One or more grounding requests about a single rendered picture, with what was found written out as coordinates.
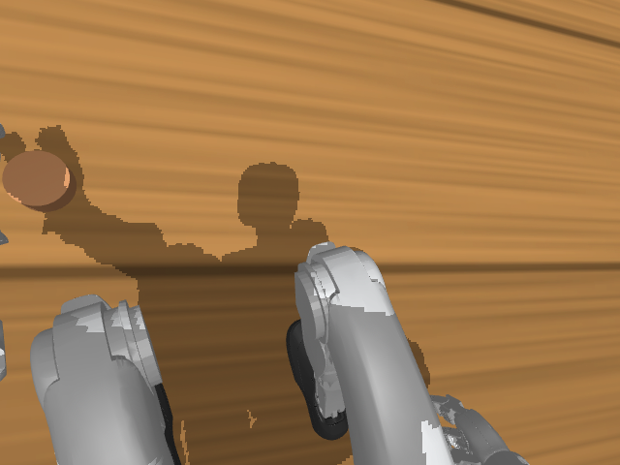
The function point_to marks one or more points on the right robot hand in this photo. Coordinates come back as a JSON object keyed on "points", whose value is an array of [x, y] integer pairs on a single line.
{"points": [[474, 440]]}

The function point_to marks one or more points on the right robot foot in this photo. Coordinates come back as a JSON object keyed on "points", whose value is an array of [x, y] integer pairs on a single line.
{"points": [[328, 428]]}

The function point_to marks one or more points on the tin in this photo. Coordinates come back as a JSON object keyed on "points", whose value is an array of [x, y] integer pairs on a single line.
{"points": [[39, 180]]}

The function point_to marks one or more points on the left robot foot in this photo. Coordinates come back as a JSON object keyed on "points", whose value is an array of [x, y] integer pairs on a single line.
{"points": [[166, 411]]}

